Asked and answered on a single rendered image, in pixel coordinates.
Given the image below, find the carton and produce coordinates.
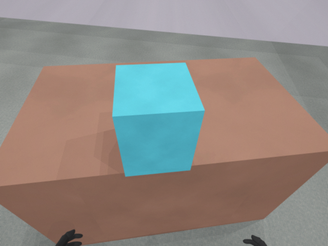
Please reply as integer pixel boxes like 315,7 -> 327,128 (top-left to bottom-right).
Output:
112,63 -> 205,177

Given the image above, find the left robot hand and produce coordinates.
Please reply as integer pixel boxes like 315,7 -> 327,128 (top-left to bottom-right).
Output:
55,229 -> 83,246

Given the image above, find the pedestal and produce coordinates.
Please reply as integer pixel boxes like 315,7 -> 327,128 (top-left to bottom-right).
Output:
0,57 -> 328,245

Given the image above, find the right robot hand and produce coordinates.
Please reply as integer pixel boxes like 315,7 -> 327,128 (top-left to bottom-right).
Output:
243,235 -> 267,246

